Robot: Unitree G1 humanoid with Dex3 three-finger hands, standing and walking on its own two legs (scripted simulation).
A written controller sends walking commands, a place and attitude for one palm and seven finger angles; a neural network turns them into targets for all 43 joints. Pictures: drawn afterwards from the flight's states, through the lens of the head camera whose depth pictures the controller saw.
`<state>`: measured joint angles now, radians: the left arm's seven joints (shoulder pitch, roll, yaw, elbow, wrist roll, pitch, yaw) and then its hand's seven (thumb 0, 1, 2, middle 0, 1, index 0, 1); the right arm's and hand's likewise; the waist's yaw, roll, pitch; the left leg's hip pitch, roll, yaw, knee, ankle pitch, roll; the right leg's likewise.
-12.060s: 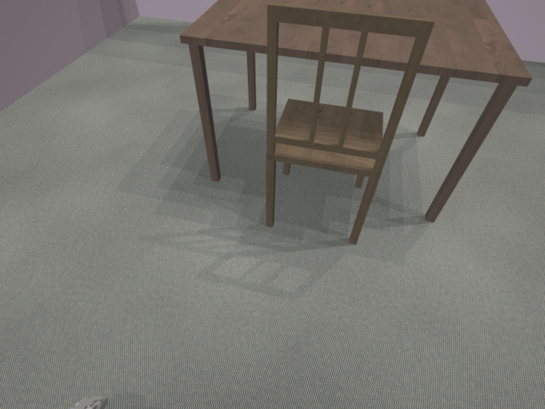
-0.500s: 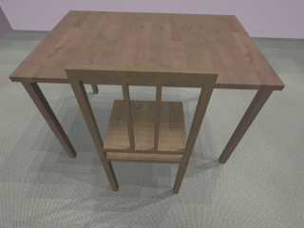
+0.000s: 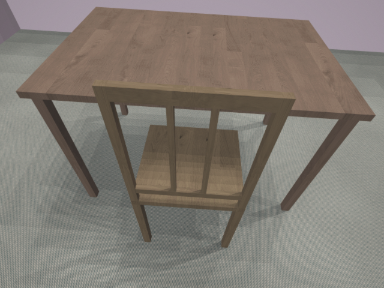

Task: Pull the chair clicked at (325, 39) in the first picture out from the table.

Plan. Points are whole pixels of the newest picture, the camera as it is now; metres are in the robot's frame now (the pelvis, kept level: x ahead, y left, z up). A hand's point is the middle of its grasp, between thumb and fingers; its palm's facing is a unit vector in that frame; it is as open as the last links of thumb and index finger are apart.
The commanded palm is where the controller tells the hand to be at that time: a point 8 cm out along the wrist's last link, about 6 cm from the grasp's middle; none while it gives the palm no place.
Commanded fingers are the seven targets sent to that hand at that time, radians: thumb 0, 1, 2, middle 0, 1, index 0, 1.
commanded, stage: come to a stop and stand still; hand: left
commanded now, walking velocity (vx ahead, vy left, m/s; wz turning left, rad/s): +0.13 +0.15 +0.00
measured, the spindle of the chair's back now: (172, 155) +0.47 +0.10 -0.05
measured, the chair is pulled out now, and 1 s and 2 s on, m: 0.00 0.00 0.00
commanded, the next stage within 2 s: look again from close up in 1.04 s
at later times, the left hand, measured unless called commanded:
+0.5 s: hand out of the picture +0.06 +0.18 -0.17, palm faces +0.00 -0.97 -0.24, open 7.3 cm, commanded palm none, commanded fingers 0.00 0.90 0.90 -0.20 -0.30 -0.20 -0.30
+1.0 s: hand out of the picture +0.02 +0.16 -0.15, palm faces +0.00 -0.96 -0.27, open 7.4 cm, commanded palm none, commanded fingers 0.00 0.90 0.90 -0.20 -0.30 -0.20 -0.30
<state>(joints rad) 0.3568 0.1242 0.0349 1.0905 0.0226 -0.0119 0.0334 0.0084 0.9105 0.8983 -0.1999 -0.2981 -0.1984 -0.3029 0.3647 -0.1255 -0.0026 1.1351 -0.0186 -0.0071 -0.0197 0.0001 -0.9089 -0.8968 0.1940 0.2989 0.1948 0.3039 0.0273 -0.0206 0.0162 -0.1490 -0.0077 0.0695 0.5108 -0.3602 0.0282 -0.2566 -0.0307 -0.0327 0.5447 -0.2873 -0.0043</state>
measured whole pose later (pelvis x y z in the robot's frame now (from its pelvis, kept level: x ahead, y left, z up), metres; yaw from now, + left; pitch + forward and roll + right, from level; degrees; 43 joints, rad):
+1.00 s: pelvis -0.03 -0.04 +0.01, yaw +1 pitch -1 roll +1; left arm 0.21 0.21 -0.01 1.04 0.02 -0.02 0.03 0.01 0.91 0.90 -0.20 -0.30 -0.20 -0.30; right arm 0.25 -0.25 -0.02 1.08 -0.02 0.01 0.01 0.00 -0.91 -0.90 0.19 0.30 0.19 0.30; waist -0.02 0.02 0.03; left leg -0.14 0.03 0.04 0.42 -0.25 -0.02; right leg -0.25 0.02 -0.08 0.42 -0.16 -0.06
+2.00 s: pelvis -0.02 +0.00 +0.01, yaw -2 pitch -2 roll +1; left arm 0.33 0.12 -0.01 1.13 0.02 -0.03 0.05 0.01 0.91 0.90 -0.20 -0.30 -0.20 -0.30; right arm 0.30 -0.12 0.00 1.16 0.00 -0.02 -0.03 0.00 -0.91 -0.90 0.19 0.30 0.19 0.30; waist 0.00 0.00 0.03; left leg -0.09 -0.02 0.10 0.40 -0.28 0.03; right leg -0.24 -0.01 -0.01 0.46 -0.19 -0.01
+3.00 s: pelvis -0.05 -0.02 -0.10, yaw +4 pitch +18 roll -2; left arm 0.39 0.21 0.11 -0.04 -0.24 -0.47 -0.31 0.02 0.29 0.64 -0.13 -0.20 -0.13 -0.21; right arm 0.13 -0.18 0.04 0.53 0.02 -0.23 -0.01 0.01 -0.90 -0.90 0.20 0.30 0.20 0.30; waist 0.04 0.02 -0.13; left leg -0.97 0.02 -0.05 1.28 -0.61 -0.01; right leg -1.02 -0.03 -0.16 1.20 -0.49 -0.06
